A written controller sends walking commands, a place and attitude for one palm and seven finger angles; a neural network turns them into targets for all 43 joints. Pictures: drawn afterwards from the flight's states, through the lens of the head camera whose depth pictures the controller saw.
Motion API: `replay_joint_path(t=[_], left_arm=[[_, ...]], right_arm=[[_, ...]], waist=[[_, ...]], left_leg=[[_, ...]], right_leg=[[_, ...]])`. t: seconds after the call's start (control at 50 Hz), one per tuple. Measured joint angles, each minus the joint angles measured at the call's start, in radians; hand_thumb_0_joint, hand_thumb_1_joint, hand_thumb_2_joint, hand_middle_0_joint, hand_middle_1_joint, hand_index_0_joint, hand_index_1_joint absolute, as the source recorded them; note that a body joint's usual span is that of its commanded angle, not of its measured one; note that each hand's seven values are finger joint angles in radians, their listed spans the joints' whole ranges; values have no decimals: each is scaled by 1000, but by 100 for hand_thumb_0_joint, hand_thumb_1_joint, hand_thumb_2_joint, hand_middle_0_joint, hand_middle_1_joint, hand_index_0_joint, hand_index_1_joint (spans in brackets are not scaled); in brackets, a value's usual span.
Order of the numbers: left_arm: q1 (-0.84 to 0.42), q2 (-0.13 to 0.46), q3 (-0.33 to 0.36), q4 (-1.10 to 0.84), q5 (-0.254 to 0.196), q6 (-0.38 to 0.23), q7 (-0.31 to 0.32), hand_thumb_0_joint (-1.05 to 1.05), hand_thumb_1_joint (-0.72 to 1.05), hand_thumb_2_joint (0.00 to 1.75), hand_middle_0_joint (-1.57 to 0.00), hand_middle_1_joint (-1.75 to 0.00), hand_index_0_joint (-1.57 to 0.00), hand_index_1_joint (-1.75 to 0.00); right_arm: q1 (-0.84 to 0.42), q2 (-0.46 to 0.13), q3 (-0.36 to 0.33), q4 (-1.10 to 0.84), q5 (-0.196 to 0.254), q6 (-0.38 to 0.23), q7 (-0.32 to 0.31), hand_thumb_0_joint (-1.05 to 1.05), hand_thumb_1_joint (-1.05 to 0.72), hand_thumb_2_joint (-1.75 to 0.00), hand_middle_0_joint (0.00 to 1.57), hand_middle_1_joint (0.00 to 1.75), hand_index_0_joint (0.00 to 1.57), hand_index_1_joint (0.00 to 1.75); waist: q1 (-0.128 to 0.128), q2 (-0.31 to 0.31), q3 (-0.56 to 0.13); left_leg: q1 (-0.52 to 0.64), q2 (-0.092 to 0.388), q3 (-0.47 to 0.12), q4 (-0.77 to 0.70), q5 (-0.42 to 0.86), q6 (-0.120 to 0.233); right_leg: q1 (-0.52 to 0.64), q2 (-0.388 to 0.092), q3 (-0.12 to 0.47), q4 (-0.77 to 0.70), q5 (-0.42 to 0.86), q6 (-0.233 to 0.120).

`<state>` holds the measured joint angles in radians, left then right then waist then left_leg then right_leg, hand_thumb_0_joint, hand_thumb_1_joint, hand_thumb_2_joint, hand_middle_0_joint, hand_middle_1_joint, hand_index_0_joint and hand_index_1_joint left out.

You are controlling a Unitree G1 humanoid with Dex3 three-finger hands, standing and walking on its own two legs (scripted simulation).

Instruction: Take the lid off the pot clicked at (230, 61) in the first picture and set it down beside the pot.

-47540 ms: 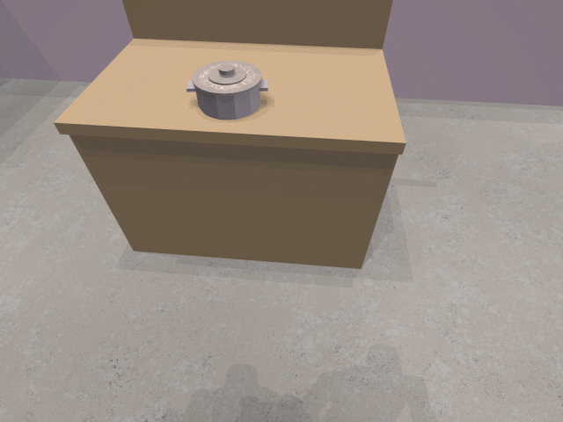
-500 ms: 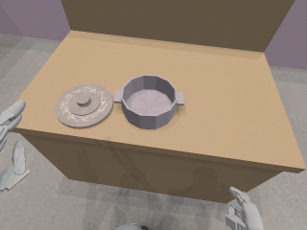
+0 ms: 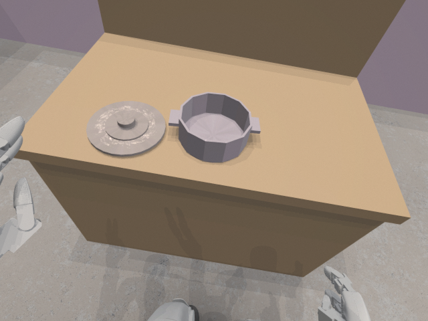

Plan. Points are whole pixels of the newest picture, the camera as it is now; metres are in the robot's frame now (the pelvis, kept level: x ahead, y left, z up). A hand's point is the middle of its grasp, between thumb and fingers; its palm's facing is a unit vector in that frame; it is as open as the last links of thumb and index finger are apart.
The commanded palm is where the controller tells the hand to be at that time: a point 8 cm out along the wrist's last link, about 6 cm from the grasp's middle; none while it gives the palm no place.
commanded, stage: step back with the hand held close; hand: left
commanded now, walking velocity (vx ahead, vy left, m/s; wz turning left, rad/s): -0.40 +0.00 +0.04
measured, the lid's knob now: (126, 120) +0.58 +0.25 -0.03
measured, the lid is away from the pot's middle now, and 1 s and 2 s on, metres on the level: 0.23 0.23 0.23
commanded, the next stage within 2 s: stop stepping back and stand still in 0.42 s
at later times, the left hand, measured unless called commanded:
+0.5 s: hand out of the picture +0.12 +0.27 +0.18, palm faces +0.23 -0.91 -0.33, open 7.4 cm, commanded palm none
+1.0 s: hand out of the picture -0.05 +0.38 +0.17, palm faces +0.35 -0.90 -0.25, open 7.4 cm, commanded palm -0.13 +0.42 +0.20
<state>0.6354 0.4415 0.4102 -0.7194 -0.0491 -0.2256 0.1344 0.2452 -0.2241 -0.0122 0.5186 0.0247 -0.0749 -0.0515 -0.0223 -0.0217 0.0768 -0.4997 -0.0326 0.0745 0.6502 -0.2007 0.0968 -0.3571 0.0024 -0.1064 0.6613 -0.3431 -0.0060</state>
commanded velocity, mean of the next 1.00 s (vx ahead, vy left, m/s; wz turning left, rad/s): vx -0.05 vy -0.07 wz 0.05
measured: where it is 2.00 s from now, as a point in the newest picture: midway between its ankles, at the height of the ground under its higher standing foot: outside the picture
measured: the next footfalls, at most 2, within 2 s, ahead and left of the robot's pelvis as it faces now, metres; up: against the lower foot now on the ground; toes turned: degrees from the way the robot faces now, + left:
right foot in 0.28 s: -0.11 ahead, -0.14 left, +0.00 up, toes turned -6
left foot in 0.42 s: +0.05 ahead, +0.06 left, +0.00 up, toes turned -5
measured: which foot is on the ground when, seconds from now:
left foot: down 0.00-0.30, up 0.32-0.40, down 0.42-0.72, up 0.74-0.92, down 0.94-1.00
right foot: up 0.00-0.26, down 0.28-0.42, up 0.44-0.74, down 0.76-0.94, up 0.96-1.00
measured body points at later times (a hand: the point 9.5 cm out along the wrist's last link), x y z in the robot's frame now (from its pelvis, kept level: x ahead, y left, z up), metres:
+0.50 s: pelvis -0.11 +0.05 -0.01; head -0.08 +0.12 +0.43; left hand +0.10 +0.31 +0.20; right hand +0.05 -0.19 -0.06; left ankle +0.01 +0.07 -0.72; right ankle -0.15 -0.13 -0.67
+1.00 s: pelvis -0.28 +0.15 -0.02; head -0.28 +0.22 +0.42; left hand -0.08 +0.43 +0.18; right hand -0.14 -0.09 -0.06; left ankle -0.28 +0.25 -0.72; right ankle -0.30 -0.01 -0.69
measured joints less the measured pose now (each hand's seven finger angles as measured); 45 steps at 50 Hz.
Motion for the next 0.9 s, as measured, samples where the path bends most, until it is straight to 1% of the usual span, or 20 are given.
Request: replay_joint_path(t=[0.06, 0.12, 0.26, 0.28, 0.32, 0.38, 0.42, 0.46, 0.48, 0.52, 0.54, 0.58, 0.64, 0.72, 0.74, 0.76, 0.78, 0.82, 0.86, 0.9], left_arm=[[-34, 21, 24, 3, -1, -2, 0, 2, 88, 90, -21, -31, -21, -30], [-37, 28, 39, 1, -12, 0, 0, 2, 88, 90, -21, -31, -21, -30], [-27, 29, 13, -15, -20, -4, -27, 2, 89, 90, -21, -31, -21, -30], [-27, 40, 17, -17, -21, -9, -32, 2, 89, 90, -21, -31, -21, -30], [-41, 38, -2, -11, -22, -23, -47, 2, 89, 90, -21, -31, -21, -30], [-27, 33, -18, -15, -22, -36, -66, 2, 88, 90, -21, -31, -21, -30], [-36, 13, -19, -16, -18, -36, -66, 2, 88, 90, -21, -31, -21, -30], [-97, 5, -1, 5, -22, -41, -57, 2, 88, 90, -21, -31, -22, -30], [-129, 10, 13, 18, -30, -42, -53, 2, 88, 90, -21, -31, -22, -30], [-161, 30, 40, 20, -41, -30, -49, 2, 88, 90, -21, -31, -21, -30], [-205, 28, 14, 72, -10, -36, -57, 2, 88, 90, -21, -31, -21, -30], [-240, 27, -3, 65, -16, 53, -67, 2, 89, 90, -21, -31, -21, -30], [-82, 81, 68, -72, -35, 67, -48, 2, 89, 90, -21, -31, -21, -30], [121, 141, 112, -202, -28, 36, -42, 2, 89, 90, -21, -31, -21, -30], [149, 162, 130, -215, -25, 26, -42, 2, 89, 90, -21, -31, -21, -30], [171, 185, 161, -226, -27, 13, -40, 2, 89, 90, -21, -31, -21, -30], [157, 173, 160, -220, -24, 2, -50, 2, 89, 90, -21, -31, -21, -30], [45, 116, 103, -129, -17, -2, -71, 1, 88, 90, -21, -31, -22, -30], [-74, 67, 77, -2, -6, 4, -69, 1, 88, 90, -21, -31, -22, -30], [-171, 3, 62, 100, 2, 27, -49, 1, 88, 90, -21, -31, -22, -30]], right_arm=[[-13, 12, -8, 13, -10, -17, 4, 2, -90, -90, 20, 30, 21, 30], [-25, 37, -1, 24, -16, -26, 23, 2, -90, -90, 20, 30, 20, 30], [-33, 65, 24, 15, -25, -42, 54, 2, -90, -90, 20, 30, 21, 30], [-39, 66, 28, 13, -23, -41, 55, 2, -90, -90, 21, 30, 21, 30], [-61, 57, 29, 31, -14, -33, 51, 2, -90, -90, 21, 30, 21, 30], [-42, 68, 30, 64, 3, -1, 46, 2, -90, -90, 21, 30, 21, 30], [-21, 58, 39, 53, 12, 11, 35, 2, -90, -90, 21, 30, 21, 30], [-47, 59, 31, 55, 6, -5, 28, 2, -90, -90, 21, 30, 21, 30], [-66, 67, 30, 62, -1, -19, 33, 2, -90, -90, 21, 30, 21, 30], [-85, 81, 33, 64, -13, -38, 49, 2, -90, -90, 20, 30, 21, 30], [-84, 76, 29, 72, -20, -47, 54, 2, -90, -90, 20, 30, 21, 30], [-87, 80, 27, 68, -13, -24, 70, 2, -90, -90, 20, 30, 21, 30], [-55, 101, 26, 30, -17, -13, 83, 2, -90, -90, 21, 30, 21, 30], [28, 87, -7, 2, -18, -17, 79, 2, -90, -90, 21, 30, 21, 30], [47, 76, -12, -5, -15, -21, 74, 2, -90, -90, 21, 30, 21, 30], [59, 65, -13, -13, -6, -21, 71, 2, -90, -90, 21, 30, 21, 30], [52, 43, -17, -2, 2, -17, 66, 1, -90, -90, 21, 30, 21, 30], [31, 14, -27, 54, 5, 21, 47, 1, -90, -90, 21, 30, 21, 30], [33, 26, -19, 87, 15, 60, 41, 2, -90, -90, 20, 30, 21, 30], [40, 38, 0, 80, 22, 67, 32, 2, -90, -90, 20, 30, 21, 30]], waist=[[7, -5, 13], [13, -10, 2], [25, 27, -41], [29, 19, -41], [25, 43, -13], [17, 0, -33], [8, -18, -65], [-3, -38, -36], [-2, -56, -13], [-12, -76, 16], [-29, -62, 15], [-39, -67, 29], [-63, -78, 9], [-33, -31, -30], [-17, -29, -38], [15, -56, -47], [47, -43, -52], [50, 25, -63], [53, 3, -105], [38, -35, -132]], left_leg=[[6, 7, 16, -44, 104, 49], [14, 14, 22, -115, 132, 32], [-25, 41, 19, -230, 227, -25], [-47, 34, 24, -202, 206, -41], [-88, 37, -5, -73, 50, -83], [-85, 6, -54, 226, -145, -119], [-4, 10, -89, 166, -114, -108], [-14, -7, -74, 145, -54, -8], [-19, -12, -58, 136, -36, 19], [-24, -9, -46, 87, 12, 33], [-35, -12, -61, 61, 44, 31], [-28, -12, -66, -9, 98, 6], [-33, 10, -63, -127, 130, -50], [-36, 18, -72, -245, 96, -138], [-65, 5, -62, -196, 27, -175], [-127, -24, -47, -9, -78, -191], [-195, -30, -69, 259, -149, -181], [-226, -17, -127, 656, -175, -141], [-163, 17, -135, 784, -182, -113], [-41, 67, -130, 648, -239, -86]], right_leg=[[-44, 26, 70, 196, -140, -3], [-22, 38, 98, 246, -178, 1], [206, 53, 50, -133, -124, -29], [240, 42, 46, -203, -73, -35], [253, 47, 31, -215, 8, 16], [235, 15, 41, -116, -52, 53], [176, -3, 43, -15, -88, 60], [66, -1, 94, 180, -140, 31], [11, 16, 138, 278, -193, 21], [-88, 57, 185, 445, -224, 16], [-125, 62, 176, 504, -195, 23], [-157, 76, 188, 561, -171, 28], [-146, 100, 146, 526, -137, 10], [78, 114, 22, 123, -164, -36], [157, 100, -6, -22, -130, -64], [214, 55, -15, -135, -47, -102], [214, 36, -18, -143, -54, -86], [190, 46, -35, -57, -80, -14], [159, 15, -25, -3, -94, 14], [118, -28, -13, 40, -99, 15]])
